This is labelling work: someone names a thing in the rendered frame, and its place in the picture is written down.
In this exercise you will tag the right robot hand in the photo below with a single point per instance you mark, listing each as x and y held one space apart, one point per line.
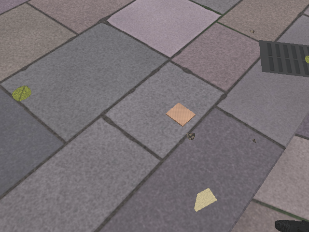
285 225

